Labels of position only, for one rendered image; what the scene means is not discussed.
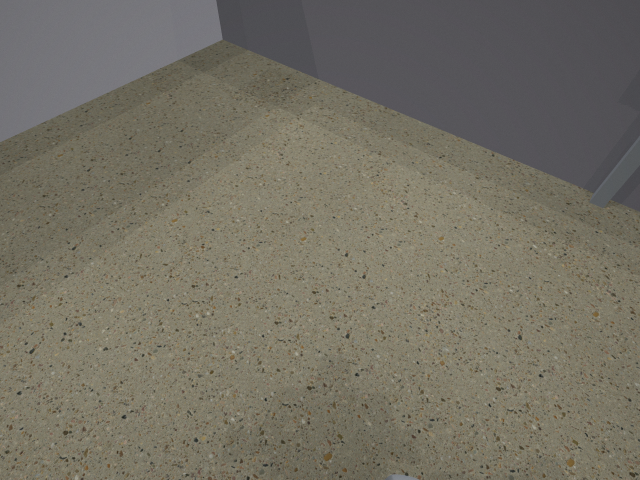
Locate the panel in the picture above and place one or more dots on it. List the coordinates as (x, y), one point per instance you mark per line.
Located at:
(618, 176)

